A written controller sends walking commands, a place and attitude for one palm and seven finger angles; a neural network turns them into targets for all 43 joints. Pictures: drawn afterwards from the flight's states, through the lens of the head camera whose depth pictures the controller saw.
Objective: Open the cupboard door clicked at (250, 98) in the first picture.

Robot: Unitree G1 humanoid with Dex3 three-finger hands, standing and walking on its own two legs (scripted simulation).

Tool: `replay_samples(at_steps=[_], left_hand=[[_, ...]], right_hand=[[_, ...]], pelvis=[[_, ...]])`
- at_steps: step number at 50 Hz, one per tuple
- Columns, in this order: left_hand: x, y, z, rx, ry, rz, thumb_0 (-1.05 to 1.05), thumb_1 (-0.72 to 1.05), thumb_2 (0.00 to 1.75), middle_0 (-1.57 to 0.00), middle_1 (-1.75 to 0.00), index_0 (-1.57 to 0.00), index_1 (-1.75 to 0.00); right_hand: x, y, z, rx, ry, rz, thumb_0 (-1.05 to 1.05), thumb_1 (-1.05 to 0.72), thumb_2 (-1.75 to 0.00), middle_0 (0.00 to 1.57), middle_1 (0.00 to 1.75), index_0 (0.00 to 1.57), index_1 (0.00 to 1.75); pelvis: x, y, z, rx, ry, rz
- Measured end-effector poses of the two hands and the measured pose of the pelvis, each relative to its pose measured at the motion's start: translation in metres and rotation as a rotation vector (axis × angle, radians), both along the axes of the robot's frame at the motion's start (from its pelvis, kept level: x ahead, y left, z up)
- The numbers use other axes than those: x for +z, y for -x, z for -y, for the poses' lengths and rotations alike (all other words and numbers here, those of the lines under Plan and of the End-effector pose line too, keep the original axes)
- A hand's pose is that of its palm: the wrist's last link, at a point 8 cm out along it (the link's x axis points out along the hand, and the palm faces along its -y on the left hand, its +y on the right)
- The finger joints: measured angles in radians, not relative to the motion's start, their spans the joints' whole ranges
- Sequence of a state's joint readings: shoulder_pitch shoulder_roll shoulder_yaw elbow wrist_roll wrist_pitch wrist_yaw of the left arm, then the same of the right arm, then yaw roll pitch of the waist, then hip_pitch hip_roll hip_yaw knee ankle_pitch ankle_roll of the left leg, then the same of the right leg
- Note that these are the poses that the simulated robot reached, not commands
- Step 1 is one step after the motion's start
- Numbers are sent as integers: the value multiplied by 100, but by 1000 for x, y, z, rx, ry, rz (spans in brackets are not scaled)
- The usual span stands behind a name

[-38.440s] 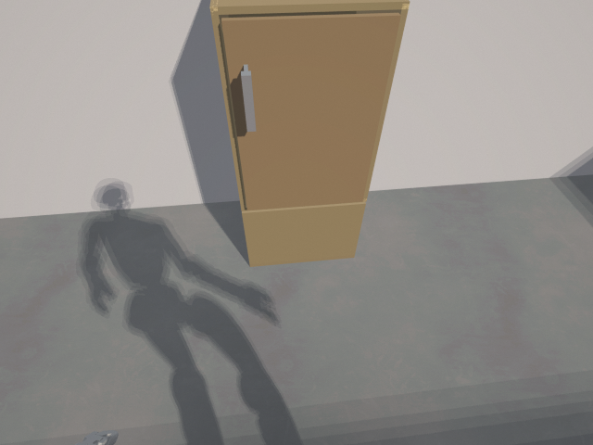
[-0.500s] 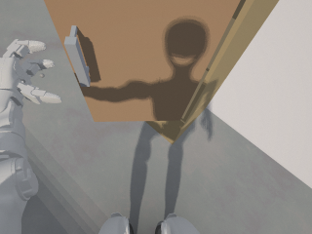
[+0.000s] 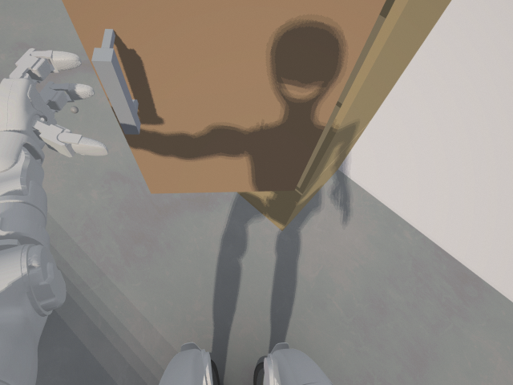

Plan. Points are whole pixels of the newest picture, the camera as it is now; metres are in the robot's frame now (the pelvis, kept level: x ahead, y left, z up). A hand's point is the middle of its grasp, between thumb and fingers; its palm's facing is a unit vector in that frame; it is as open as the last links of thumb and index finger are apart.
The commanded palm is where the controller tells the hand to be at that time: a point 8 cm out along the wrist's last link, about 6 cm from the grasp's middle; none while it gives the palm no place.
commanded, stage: slide the fingers in behind the handle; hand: left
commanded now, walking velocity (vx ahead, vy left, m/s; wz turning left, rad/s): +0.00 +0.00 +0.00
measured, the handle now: (121, 86) +0.55 +0.16 +0.08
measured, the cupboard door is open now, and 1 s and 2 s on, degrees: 46 46 46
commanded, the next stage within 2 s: close the thumb around the handle in 1.60 s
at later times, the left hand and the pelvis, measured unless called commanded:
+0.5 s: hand (98, 113) +0.50 +0.19 +0.08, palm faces -0.02 -1.00 +0.00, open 14.0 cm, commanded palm +0.47 +0.24 +0.08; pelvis +0.00 -0.01 +0.00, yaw +0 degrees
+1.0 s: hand (117, 113) +0.50 +0.16 +0.08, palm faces -0.01 -1.00 -0.01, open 14.0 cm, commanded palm +0.47 +0.21 +0.08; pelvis +0.00 -0.01 +0.00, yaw +0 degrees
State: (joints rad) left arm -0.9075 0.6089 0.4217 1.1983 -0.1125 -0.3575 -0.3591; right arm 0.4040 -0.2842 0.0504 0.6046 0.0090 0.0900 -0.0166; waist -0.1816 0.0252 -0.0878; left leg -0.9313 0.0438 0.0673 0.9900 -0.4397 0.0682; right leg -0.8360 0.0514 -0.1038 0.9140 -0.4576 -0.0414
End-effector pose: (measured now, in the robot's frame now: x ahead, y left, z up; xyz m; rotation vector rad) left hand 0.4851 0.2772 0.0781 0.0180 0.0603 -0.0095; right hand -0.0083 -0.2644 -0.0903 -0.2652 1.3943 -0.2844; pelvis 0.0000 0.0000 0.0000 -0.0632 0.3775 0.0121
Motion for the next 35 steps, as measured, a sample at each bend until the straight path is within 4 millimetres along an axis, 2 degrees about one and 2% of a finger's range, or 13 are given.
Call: replay_samples(at_steps=[6, 11, 27, 35], left_hand=[[2, 0, 4, -7, 6, -5, -1, -50, 30, -29, -120, -30, -120], [3, 2, 12, -16, 7, 4, -1, -50, 30, -29, -120, -30, -120], [0, 9, 34, -3, 13, 3, -1, -50, 30, -30, -120, -30, -120], [2, 10, 45, -14, 5, 14, -1, -50, 30, -29, -120, -30, -120]], right_hand=[[2, 15, -1, -27, -12, -35, 0, -90, -90, 20, 30, 20, 30], [4, 16, 1, -33, -13, -36, 0, -90, -90, 20, 30, 20, 30], [-1, -14, 6, 5, -22, 57, 0, -90, -90, 20, 30, 20, 30], [-5, -17, 5, 16, -40, 63, 0, -90, -90, 20, 30, 20, 30]], pelvis=[[2, -2, 2, -5, -3, 4], [4, -3, 3, -5, -5, 9], [3, -1, 7, -1, -13, 26], [2, 1, 9, 5, -15, 28]])
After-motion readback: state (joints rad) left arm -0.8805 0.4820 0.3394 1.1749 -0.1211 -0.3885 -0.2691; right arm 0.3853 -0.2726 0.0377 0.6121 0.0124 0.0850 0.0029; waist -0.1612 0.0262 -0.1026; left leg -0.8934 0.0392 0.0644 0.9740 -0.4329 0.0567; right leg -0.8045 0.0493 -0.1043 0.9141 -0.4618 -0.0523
